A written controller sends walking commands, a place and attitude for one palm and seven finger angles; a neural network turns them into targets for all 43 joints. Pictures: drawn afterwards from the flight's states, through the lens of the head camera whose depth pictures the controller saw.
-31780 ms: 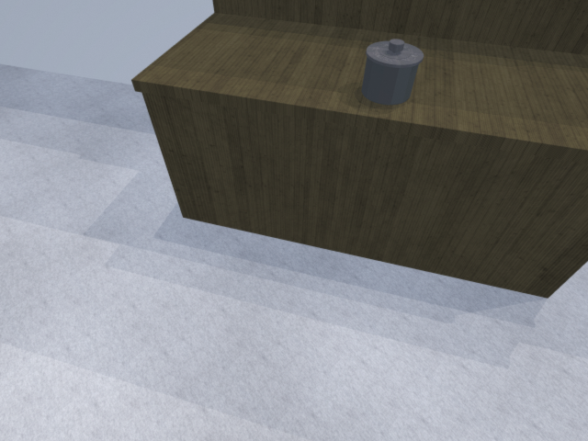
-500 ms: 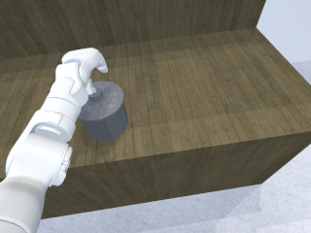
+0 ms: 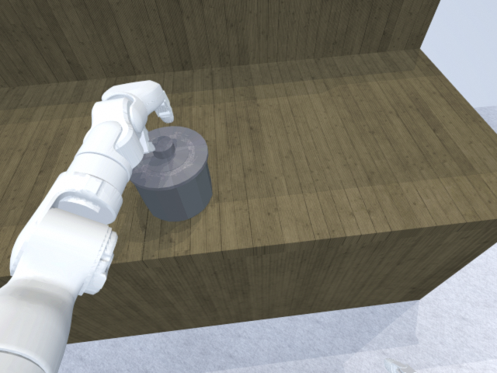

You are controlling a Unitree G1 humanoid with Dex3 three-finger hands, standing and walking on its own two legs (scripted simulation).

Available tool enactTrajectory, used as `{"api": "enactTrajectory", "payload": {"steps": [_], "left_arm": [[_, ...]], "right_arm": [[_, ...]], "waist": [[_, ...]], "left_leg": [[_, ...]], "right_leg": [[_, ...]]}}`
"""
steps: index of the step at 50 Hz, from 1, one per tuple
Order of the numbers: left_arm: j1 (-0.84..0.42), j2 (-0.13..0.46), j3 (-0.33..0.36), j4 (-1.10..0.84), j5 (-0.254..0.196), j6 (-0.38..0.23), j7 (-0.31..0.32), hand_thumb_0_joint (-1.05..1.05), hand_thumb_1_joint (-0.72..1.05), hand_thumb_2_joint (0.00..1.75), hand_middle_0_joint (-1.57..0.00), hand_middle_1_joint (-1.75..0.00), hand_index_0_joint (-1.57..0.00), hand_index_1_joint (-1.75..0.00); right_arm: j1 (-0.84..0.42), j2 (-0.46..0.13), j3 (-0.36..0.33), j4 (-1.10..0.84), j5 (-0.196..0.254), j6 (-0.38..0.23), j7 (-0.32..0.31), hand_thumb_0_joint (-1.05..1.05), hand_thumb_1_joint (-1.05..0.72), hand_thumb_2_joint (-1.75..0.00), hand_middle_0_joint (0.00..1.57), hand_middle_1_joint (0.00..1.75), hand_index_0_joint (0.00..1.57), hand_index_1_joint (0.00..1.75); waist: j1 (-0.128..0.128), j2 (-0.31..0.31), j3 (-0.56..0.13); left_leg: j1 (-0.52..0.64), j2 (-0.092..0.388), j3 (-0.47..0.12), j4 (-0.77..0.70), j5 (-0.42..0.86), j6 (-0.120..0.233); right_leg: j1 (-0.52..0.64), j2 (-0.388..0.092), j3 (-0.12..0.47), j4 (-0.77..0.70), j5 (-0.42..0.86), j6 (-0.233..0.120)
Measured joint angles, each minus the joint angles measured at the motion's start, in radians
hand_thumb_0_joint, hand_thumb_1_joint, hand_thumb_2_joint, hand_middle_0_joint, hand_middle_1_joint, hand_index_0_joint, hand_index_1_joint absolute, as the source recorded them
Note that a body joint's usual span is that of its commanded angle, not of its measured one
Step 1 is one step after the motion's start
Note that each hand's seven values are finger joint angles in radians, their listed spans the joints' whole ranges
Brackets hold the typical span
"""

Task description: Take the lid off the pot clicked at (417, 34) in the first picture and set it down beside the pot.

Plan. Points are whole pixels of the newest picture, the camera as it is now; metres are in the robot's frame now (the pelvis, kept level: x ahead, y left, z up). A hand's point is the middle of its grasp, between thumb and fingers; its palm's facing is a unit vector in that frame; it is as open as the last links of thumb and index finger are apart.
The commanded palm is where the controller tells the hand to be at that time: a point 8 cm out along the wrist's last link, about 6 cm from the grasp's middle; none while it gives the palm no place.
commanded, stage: lower the open fingers around the knob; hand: left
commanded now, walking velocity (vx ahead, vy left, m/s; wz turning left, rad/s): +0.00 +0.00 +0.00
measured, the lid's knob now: (163, 147) +0.50 +0.15 +0.07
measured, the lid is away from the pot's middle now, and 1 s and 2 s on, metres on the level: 0.00 0.00 0.00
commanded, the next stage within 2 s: none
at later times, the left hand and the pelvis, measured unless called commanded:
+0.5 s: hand (159, 147) +0.47 +0.15 +0.10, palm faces -0.37 -0.07 -0.93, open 10.1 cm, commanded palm +0.47 +0.15 +0.16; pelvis +0.00 +0.00 +0.00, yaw -1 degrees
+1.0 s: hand (155, 148) +0.48 +0.16 +0.10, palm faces -0.38 -0.07 -0.92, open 10.1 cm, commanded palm +0.48 +0.16 +0.15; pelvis +0.00 -0.01 +0.00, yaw -1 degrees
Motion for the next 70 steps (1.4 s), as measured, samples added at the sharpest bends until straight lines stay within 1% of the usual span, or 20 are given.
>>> {"api": "enactTrajectory", "payload": {"steps": [4, 9, 14, 17, 21, 23, 28, 34, 37, 42, 50, 53, 59, 63, 70], "left_arm": [[0.029, 0.001, 0.008, -0.041, 0.004, -0.020, -0.006, 0.00, -0.30, 1.44, -0.84, -0.08, -0.84, -0.08], [0.040, -0.012, 0.006, -0.011, 0.003, -0.021, 0.020, 0.00, -0.30, 1.44, -0.84, -0.08, -0.84, -0.08], [0.058, -0.024, 0.014, -0.024, 0.004, -0.034, 0.052, 0.00, -0.30, 1.44, -0.84, -0.08, -0.84, -0.08], [0.056, -0.031, 0.026, 0.009, 0.008, -0.024, 0.074, 0.00, -0.30, 1.44, -0.84, -0.08, -0.84, -0.08], [0.052, -0.032, 0.007, 0.038, 0.005, -0.007, 0.078, 0.00, -0.30, 1.44, -0.84, -0.08, -0.84, -0.08], [0.060, -0.031, 0.022, 0.033, 0.001, -0.020, 0.076, 0.00, -0.30, 1.44, -0.84, -0.08, -0.84, -0.08], [0.067, -0.027, 0.024, 0.048, 0.012, -0.034, 0.085, 0.00, -0.30, 1.44, -0.84, -0.08, -0.84, -0.08], [0.057, -0.030, 0.021, 0.067, 0.017, -0.031, 0.106, 0.00, -0.30, 1.44, -0.85, -0.09, -0.84, -0.08], [0.055, -0.027, 0.019, 0.069, 0.016, -0.025, 0.104, 0.00, -0.30, 1.44, -0.85, -0.09, -0.84, -0.08], [0.063, -0.016, 0.040, 0.071, 0.015, -0.033, 0.099, 0.00, -0.30, 1.44, -0.84, -0.09, -0.84, -0.08], [0.043, 0.013, 0.040, 0.097, 0.021, -0.046, 0.085, 0.00, -0.30, 1.44, -0.83, -0.09, -0.84, -0.08], [0.028, 0.015, 0.029, 0.108, 0.022, -0.049, 0.081, 0.00, -0.30, 1.44, -0.84, -0.09, -0.84, -0.08], [0.006, 0.022, 0.034, 0.135, 0.023, -0.056, 0.083, 0.00, -0.30, 1.44, -0.86, -0.10, -0.84, -0.08], [0.010, 0.032, 0.053, 0.135, 0.022, -0.063, 0.083, 0.00, -0.30, 1.44, -0.88, -0.11, -0.84, -0.08], [0.010, 0.035, 0.049, 0.133, 0.025, -0.063, 0.086, 0.00, -0.30, 1.44, -0.88, -0.12, -0.84, -0.08]], "right_arm": [[0.022, 0.004, -0.005, -0.003, -0.006, -0.001, 0.003, 0.00, -0.90, -0.90, 0.20, 0.30, 0.20, 0.30], [0.036, 0.007, -0.001, 0.009, -0.003, 0.012, 0.009, 0.00, -0.90, -0.90, 0.20, 0.30, 0.20, 0.30], [0.051, 0.010, -0.008, 0.019, -0.008, -0.002, 0.006, 0.00, -0.90, -0.90, 0.20, 0.30, 0.20, 0.30], [0.049, 0.009, -0.006, 0.028, -0.008, 0.001, 0.009, 0.00, -0.90, -0.90, 0.20, 0.30, 0.20, 0.30], [0.046, 0.007, -0.008, 0.031, -0.005, 0.000, 0.006, 0.00, -0.90, -0.90, 0.21, 0.30, 0.20, 0.30], [0.045, 0.006, -0.009, 0.029, -0.007, -0.004, 0.000, 0.00, -0.90, -0.90, 0.21, 0.30, 0.20, 0.30], [0.042, 0.002, -0.014, 0.026, -0.006, -0.004, -0.006, 0.00, -0.90, -0.90, 0.21, 0.30, 0.20, 0.30], [0.035, -0.005, -0.016, 0.028, -0.004, 0.006, -0.007, 0.00, -0.90, -0.90, 0.20, 0.30, 0.20, 0.30], [0.031, -0.007, -0.018, 0.028, -0.003, 0.011, -0.008, 0.00, -0.90, -0.90, 0.20, 0.30, 0.20, 0.30], [0.028, -0.007, -0.014, 0.022, -0.001, 0.018, -0.012, 0.00, -0.90, -0.90, 0.20, 0.30, 0.20, 0.30], [0.031, -0.004, -0.008, 0.012, 0.003, 0.020, -0.018, 0.00, -0.90, -0.90, 0.21, 0.30, 0.20, 0.30], [0.037, -0.005, -0.009, 0.017, 0.004, 0.022, -0.019, 0.00, -0.90, -0.90, 0.21, 0.30, 0.20, 0.30], [0.049, -0.006, -0.009, 0.028, 0.002, 0.021, -0.020, 0.00, -0.90, -0.90, 0.21, 0.30, 0.20, 0.30], [0.061, -0.007, -0.010, 0.028, 0.000, 0.024, -0.018, 0.00, -0.90, -0.90, 0.21, 0.30, 0.20, 0.30], [0.073, -0.006, -0.012, 0.029, 0.001, 0.028, -0.014, 0.00, -0.90, -0.90, 0.21, 0.30, 0.20, 0.30]], "waist": [[-0.004, 0.003, 0.000], [-0.006, 0.004, 0.001], [-0.008, 0.009, 0.002], [-0.010, 0.010, -0.002], [-0.014, 0.009, -0.002], [-0.016, 0.009, -0.002], [-0.020, 0.006, -0.007], [-0.018, 0.001, -0.013], [-0.020, 0.002, -0.014], [-0.025, 0.003, -0.015], [-0.034, -0.003, -0.011], [-0.034, -0.006, -0.011], [-0.042, -0.007, -0.016], [-0.046, -0.007, -0.019], [-0.048, -0.009, -0.022]], "left_leg": [[0.003, -0.001, 0.004, -0.005, 0.001, 0.002], [0.002, 0.000, 0.010, -0.002, -0.002, 0.003], [-0.002, 0.000, 0.011, -0.002, 0.000, 0.003], [-0.005, 0.002, 0.013, -0.002, 0.000, 0.002], [-0.012, 0.004, 0.014, 0.001, -0.001, 0.000], [-0.014, 0.006, 0.014, 0.002, -0.001, -0.001], [-0.020, 0.011, 0.014, 0.004, -0.002, -0.004], [-0.033, 0.016, 0.012, 0.015, -0.006, -0.008], [-0.037, 0.017, 0.013, 0.019, -0.007, -0.009], [-0.034, 0.020, 0.017, 0.018, -0.008, -0.009], [-0.048, 0.021, 0.019, 0.028, -0.009, -0.008], [-0.057, 0.019, 0.019, 0.034, -0.010, -0.007], [-0.073, 0.018, 0.023, 0.044, -0.014, -0.003], [-0.076, 0.018, 0.028, 0.046, -0.016, -0.001], [-0.080, 0.017, 0.032, 0.051, -0.019, 0.002]], "right_leg": [[0.002, -0.001, 0.004, -0.005, 0.003, 0.001], [-0.002, 0.001, 0.011, -0.002, 0.003, 0.002], [-0.006, 0.001, 0.011, -0.003, 0.005, 0.002], [-0.011, 0.003, 0.014, -0.002, 0.005, 0.001], [-0.019, 0.006, 0.014, 0.002, 0.004, 0.000], [-0.021, 0.007, 0.014, 0.002, 0.005, -0.001], [-0.027, 0.012, 0.014, 0.003, 0.005, -0.005], [-0.039, 0.017, 0.012, 0.012, 0.002, -0.008], [-0.044, 0.019, 0.013, 0.015, 0.001, -0.009], [-0.042, 0.021, 0.017, 0.014, 0.003, -0.010], [-0.055, 0.022, 0.020, 0.018, 0.006, -0.009], [-0.062, 0.021, 0.020, 0.021, 0.006, -0.008], [-0.076, 0.019, 0.024, 0.026, 0.007, -0.005], [-0.080, 0.020, 0.029, 0.024, 0.008, -0.002], [-0.084, 0.019, 0.034, 0.024, 0.009, 0.001]]}}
